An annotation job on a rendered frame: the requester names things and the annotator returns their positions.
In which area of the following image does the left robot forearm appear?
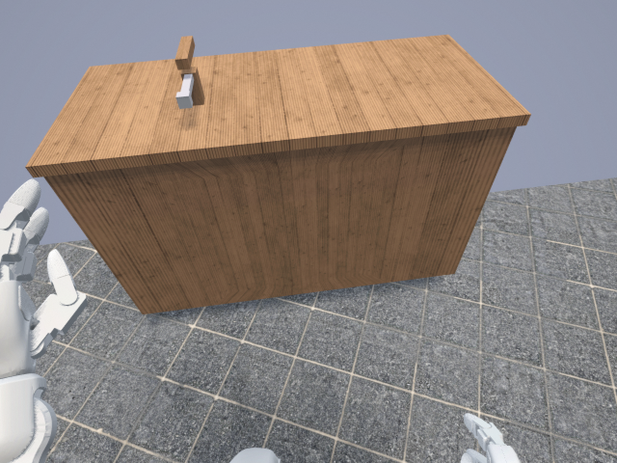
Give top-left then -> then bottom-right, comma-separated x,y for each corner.
0,373 -> 57,463

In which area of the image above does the tap lever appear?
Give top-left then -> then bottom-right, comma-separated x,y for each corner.
176,74 -> 194,109

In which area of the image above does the counter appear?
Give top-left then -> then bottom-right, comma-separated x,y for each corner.
25,35 -> 531,314

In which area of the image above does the right robot hand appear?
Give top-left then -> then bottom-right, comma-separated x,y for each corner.
461,413 -> 521,463

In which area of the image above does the left robot hand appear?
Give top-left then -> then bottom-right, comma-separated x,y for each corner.
0,179 -> 88,379

